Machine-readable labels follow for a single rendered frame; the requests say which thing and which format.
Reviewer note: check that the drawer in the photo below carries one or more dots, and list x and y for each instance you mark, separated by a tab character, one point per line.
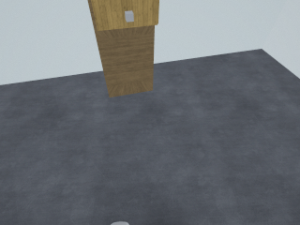
110	14

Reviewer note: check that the cabinet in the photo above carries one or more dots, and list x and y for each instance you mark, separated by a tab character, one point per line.
127	58

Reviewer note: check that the handle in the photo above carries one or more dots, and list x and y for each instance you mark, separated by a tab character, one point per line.
129	16

